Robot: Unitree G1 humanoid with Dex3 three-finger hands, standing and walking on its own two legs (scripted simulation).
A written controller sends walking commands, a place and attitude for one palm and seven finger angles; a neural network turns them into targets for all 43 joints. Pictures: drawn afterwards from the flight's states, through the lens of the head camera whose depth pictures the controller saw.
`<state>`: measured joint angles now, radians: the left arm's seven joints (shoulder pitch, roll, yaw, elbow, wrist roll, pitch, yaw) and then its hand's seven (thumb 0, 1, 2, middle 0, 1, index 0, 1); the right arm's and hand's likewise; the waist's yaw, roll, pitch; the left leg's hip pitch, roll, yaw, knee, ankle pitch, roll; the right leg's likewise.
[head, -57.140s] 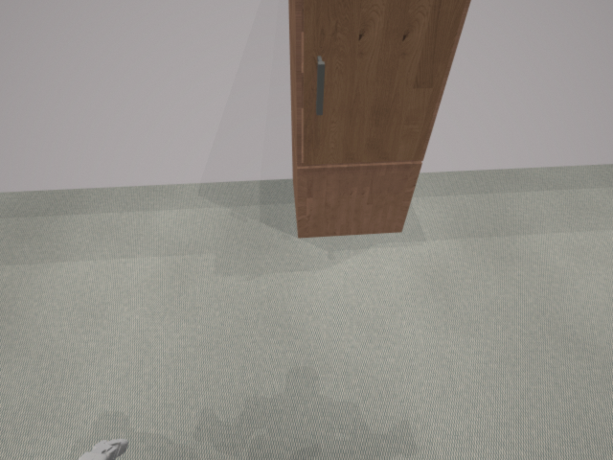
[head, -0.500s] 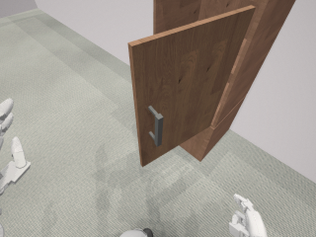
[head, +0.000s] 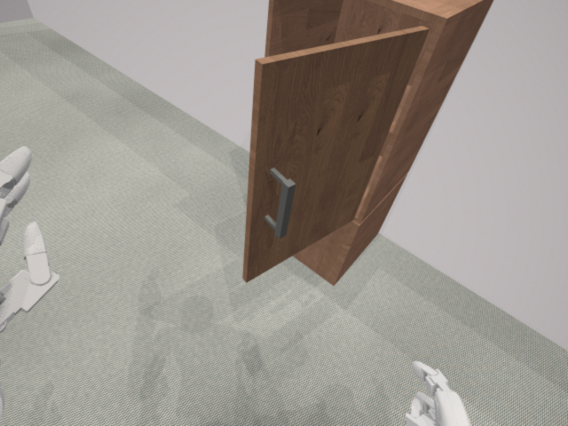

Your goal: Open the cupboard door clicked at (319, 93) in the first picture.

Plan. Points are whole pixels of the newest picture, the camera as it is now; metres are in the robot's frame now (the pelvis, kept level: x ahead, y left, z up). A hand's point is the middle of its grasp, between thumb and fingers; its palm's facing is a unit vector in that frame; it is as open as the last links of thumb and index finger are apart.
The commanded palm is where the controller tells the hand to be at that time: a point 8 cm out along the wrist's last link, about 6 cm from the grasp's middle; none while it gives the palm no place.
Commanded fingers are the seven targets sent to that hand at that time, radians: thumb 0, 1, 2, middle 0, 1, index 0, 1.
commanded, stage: stop stepping back and stand still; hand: left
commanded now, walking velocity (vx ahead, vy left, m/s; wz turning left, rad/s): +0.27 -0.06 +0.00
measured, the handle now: (278, 204) +0.54 +0.07 -0.03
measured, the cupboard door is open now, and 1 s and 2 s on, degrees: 77 77 77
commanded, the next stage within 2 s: let the arm hang, fingers relaxed in 0.78 s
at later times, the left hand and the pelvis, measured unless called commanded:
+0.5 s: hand out of the picture +0.09 +0.28 +0.19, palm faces +0.49 -0.78 -0.38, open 7.4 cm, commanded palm +0.03 +0.31 +0.19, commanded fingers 0.00 0.90 0.90 -0.20 -0.30 -0.20 -0.30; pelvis -0.11 +0.01 +0.01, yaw -1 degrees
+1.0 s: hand out of the picture +0.10 +0.29 +0.02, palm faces +0.24 -0.84 -0.48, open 7.4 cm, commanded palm none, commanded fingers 0.00 0.90 0.90 -0.20 -0.30 -0.20 -0.30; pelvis -0.10 +0.03 +0.00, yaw +3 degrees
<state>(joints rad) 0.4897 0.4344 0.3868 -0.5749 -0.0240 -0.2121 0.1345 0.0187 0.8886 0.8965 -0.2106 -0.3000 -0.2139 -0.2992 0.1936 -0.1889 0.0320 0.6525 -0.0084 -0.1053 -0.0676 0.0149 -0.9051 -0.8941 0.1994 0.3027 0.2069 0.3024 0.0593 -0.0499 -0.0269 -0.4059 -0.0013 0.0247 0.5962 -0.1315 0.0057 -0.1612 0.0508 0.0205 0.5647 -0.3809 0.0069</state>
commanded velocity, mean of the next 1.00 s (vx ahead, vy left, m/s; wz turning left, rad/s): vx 0.15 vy -0.02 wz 0.00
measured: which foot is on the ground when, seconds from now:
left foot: down 0.00-0.28, up 0.30-0.52, down 0.54-0.72, up 0.74-0.96, down 0.98-1.00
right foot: down 0.00-0.00, up 0.02-0.28, down 0.30-1.00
